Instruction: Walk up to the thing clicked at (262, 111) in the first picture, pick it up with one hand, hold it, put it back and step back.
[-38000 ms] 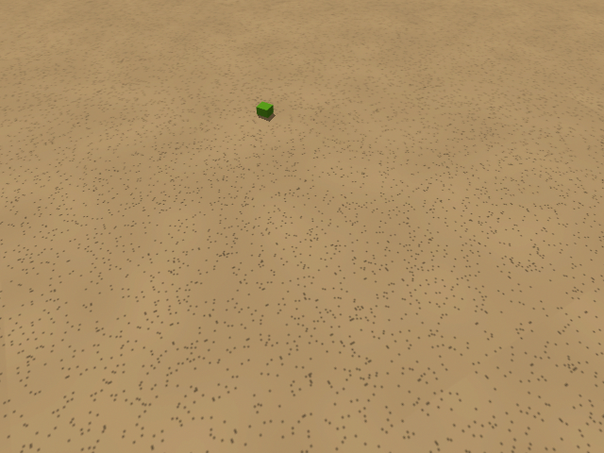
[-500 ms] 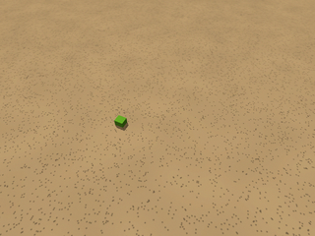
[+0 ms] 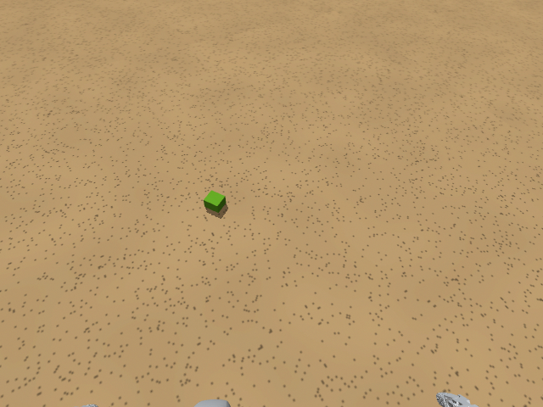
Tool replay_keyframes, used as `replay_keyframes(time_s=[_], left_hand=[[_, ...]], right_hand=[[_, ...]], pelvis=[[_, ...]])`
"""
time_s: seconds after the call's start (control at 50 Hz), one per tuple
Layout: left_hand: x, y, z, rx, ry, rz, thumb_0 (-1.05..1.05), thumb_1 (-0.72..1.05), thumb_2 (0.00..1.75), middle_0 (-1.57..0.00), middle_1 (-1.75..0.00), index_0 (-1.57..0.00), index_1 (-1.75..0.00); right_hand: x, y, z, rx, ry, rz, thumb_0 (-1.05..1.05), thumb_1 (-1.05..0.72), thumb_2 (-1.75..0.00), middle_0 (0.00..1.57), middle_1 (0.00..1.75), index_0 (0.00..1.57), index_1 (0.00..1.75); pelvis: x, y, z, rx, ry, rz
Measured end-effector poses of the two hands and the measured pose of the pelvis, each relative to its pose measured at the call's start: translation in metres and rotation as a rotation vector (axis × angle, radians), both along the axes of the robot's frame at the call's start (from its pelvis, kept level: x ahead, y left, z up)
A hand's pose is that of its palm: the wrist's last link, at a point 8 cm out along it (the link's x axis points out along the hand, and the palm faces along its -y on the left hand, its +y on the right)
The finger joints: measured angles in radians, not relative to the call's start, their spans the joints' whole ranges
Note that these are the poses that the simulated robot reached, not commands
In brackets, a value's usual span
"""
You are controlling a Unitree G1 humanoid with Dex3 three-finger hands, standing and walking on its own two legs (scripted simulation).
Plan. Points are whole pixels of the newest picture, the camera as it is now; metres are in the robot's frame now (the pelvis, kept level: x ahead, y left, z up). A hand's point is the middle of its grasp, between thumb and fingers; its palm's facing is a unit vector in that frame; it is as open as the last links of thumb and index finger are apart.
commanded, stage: step back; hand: left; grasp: from above
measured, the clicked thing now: (214, 201) +1.01 +0.27 -0.74
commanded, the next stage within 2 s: stand in 0.10 s
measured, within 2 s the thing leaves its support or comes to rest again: neither
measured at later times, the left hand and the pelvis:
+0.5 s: hand out of the picture +0.09 +0.26 -0.14, palm faces -0.03 -0.94 -0.33, open 7.4 cm; pelvis +0.00 +0.01 +0.02, yaw +0 degrees
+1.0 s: hand out of the picture +0.06 +0.26 -0.14, palm faces -0.04 -0.94 -0.33, open 7.4 cm; pelvis +0.00 +0.01 +0.02, yaw +0 degrees
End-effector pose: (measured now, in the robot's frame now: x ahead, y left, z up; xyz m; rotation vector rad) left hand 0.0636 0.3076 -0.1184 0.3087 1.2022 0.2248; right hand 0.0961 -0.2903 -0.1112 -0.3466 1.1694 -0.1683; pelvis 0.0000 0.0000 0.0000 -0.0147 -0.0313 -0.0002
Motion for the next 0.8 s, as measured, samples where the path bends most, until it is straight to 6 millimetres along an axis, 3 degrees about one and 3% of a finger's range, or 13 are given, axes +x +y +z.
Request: replay_keyframes(time_s=[0.12,0.24,0.64,0.8], left_hand=[[0.020,0.001,0.007,-0.001,-0.023,-0.012,0.01,0.91,0.90,-0.20,-0.30,-0.20,-0.30],[0.029,-0.003,0.014,-0.012,-0.030,-0.027,0.00,0.91,0.90,-0.20,-0.30,-0.20,-0.30],[0.007,-0.005,0.015,-0.022,0.023,-0.034,0.01,0.91,0.90,-0.20,-0.30,-0.20,-0.30],[-0.004,-0.003,0.015,-0.019,0.043,-0.029,0.01,0.91,0.90,-0.20,-0.30,-0.20,-0.30]], right_hand=[[0.026,0.011,0.006,0.027,-0.049,0.003,0.01,-0.91,-0.90,0.21,0.30,0.20,0.30],[0.031,0.012,0.012,0.035,-0.069,0.001,0.01,-0.91,-0.90,0.21,0.30,0.20,0.30],[-0.027,-0.002,0.011,0.014,0.040,-0.067,0.01,-0.91,-0.90,0.21,0.30,0.20,0.30],[-0.040,-0.001,0.008,0.020,0.066,-0.071,0.01,-0.91,-0.90,0.21,0.30,0.20,0.30]], pelvis=[[0.005,0.003,0.006,0.001,0.001,-0.006],[0.008,0.006,0.012,0.007,-0.011,-0.004],[-0.001,0.007,0.017,0.010,-0.022,-0.004],[-0.004,0.007,0.017,0.011,-0.020,-0.004]])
